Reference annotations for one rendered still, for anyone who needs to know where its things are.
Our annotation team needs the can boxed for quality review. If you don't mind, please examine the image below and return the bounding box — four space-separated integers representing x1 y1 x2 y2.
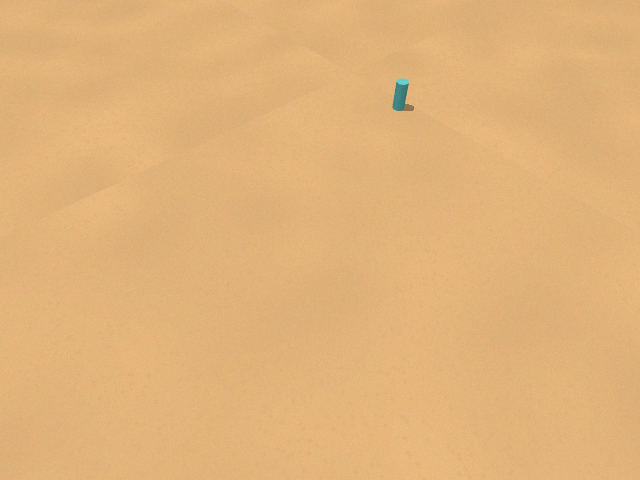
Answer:
392 78 409 111

